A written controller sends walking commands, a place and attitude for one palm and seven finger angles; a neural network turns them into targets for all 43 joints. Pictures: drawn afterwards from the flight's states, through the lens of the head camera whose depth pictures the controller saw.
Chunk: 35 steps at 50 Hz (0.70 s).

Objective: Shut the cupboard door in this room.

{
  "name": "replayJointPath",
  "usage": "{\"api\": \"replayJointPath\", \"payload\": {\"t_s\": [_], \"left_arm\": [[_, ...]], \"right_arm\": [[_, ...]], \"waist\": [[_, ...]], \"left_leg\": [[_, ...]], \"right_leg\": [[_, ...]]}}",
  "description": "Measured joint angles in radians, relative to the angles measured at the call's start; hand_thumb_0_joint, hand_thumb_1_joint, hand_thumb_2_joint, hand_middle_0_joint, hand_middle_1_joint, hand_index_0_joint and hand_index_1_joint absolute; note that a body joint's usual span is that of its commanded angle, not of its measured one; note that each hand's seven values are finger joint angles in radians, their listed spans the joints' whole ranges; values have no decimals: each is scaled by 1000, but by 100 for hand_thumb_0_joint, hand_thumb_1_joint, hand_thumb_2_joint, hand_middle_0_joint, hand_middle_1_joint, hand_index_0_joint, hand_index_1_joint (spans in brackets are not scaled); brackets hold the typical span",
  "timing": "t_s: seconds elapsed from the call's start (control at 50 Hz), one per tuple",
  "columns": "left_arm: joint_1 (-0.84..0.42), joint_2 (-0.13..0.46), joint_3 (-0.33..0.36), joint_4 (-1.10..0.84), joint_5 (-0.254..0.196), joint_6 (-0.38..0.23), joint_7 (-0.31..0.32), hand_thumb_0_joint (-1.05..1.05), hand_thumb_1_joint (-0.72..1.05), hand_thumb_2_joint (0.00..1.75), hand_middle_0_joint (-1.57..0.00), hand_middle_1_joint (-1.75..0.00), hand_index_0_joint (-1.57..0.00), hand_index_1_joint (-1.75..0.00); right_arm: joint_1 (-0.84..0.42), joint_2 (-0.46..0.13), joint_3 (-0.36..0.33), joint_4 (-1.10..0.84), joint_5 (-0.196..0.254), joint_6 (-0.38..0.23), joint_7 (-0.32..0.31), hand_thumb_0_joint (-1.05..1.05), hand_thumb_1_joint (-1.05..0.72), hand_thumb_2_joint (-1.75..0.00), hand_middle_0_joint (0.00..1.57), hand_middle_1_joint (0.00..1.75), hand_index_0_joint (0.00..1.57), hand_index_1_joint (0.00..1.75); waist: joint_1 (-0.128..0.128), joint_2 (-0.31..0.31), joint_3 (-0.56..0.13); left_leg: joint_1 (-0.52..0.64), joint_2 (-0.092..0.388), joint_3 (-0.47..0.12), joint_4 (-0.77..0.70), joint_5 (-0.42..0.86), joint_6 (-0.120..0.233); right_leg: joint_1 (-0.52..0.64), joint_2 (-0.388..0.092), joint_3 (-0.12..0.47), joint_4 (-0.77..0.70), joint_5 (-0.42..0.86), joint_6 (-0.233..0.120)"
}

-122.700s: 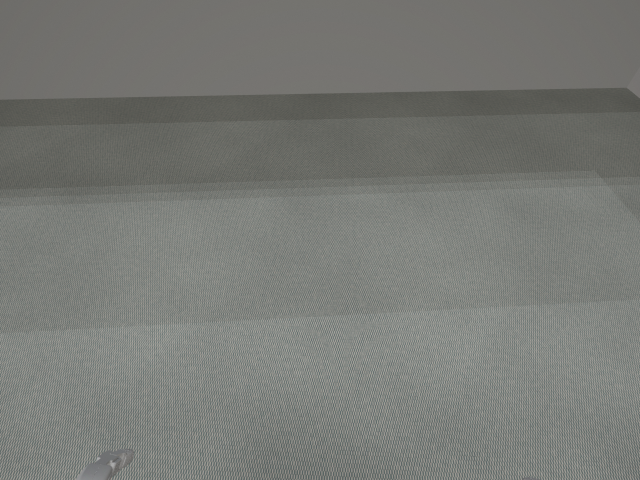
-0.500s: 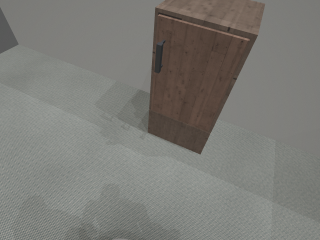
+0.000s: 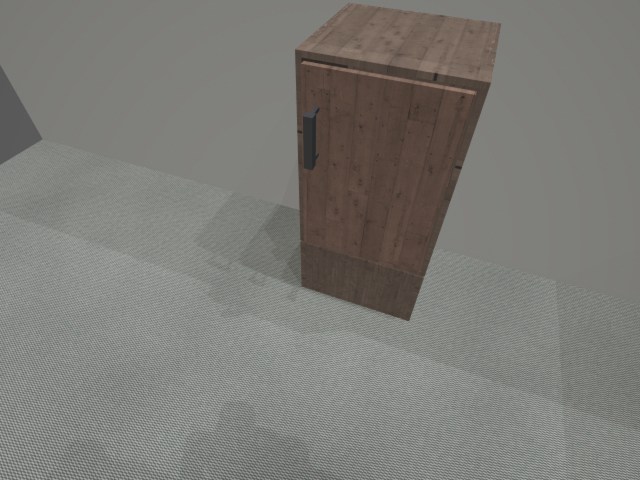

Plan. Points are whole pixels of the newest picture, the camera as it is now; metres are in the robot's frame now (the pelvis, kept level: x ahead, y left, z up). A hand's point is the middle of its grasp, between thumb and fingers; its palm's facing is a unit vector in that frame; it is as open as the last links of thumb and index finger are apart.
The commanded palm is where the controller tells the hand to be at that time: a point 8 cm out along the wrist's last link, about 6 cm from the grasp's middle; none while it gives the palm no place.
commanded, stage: let the arm hang, fingers relaxed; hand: left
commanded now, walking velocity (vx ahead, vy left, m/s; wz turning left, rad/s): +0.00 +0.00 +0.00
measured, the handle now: (312, 138) +0.90 +0.06 -0.05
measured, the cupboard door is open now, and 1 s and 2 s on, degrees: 0 0 0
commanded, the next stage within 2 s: look to check the result in 0.20 s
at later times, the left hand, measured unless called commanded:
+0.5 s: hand out of the picture -0.01 +0.18 -0.17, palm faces +0.02 -0.98 -0.21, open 7.4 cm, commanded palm none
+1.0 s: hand out of the picture +0.05 +0.17 -0.17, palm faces +0.01 -0.98 -0.22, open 7.4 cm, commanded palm none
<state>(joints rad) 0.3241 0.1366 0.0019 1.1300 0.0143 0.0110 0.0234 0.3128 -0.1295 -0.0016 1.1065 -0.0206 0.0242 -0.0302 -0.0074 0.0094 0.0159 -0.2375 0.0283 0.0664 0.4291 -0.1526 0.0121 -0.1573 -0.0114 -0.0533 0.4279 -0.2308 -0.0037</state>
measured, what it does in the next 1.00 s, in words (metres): stands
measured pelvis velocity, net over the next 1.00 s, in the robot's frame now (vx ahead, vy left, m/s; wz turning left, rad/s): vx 0.04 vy -0.01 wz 0.00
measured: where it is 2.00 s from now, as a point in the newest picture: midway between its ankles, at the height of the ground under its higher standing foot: outside the picture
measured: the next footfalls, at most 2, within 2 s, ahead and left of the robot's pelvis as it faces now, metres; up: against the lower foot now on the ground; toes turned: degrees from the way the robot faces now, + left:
none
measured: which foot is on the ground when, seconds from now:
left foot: down 0.00-1.00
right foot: down 0.00-1.00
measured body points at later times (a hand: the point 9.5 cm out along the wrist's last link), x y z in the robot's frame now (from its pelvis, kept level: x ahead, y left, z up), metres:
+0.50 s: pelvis +0.02 +0.00 +0.00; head +0.03 -0.01 +0.45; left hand -0.01 +0.23 -0.16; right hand +0.00 -0.22 -0.16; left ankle +0.05 +0.11 -0.74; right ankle +0.00 -0.12 -0.74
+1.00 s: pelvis +0.04 -0.01 +0.00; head +0.05 -0.02 +0.45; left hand +0.05 +0.23 -0.15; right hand +0.06 -0.26 -0.15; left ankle +0.05 +0.11 -0.74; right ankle +0.00 -0.12 -0.74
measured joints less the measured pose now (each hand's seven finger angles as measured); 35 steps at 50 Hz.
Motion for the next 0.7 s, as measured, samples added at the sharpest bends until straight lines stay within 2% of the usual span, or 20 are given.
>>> {"api": "replayJointPath", "payload": {"t_s": [0.2,0.44,0.7], "left_arm": [[-20,-16,1,-4,0,-5,1,1,91,90,-20,-29,-20,-30],[-5,12,11,12,-2,-8,4,1,91,90,-20,-29,-20,-30],[-37,32,7,10,-2,-15,2,1,91,90,-20,-29,-20,-30]], "right_arm": [[19,9,-3,10,0,-6,-5,0,-91,-90,20,30,20,30],[3,-4,-5,15,5,-12,-5,0,-91,-90,20,30,20,30],[-65,-40,-5,8,5,-16,-3,0,-91,-90,20,30,20,30]], "waist": [[-8,-13,11],[-3,2,33],[3,0,27]], "left_leg": [[-1,-3,5,-8,-2,1],[10,-3,6,-12,-16,-1],[43,3,6,-25,-27,-11]], "right_leg": [[-4,-3,5,-4,-2,2],[8,-2,6,-10,-15,1],[43,4,7,-30,-24,-6]]}}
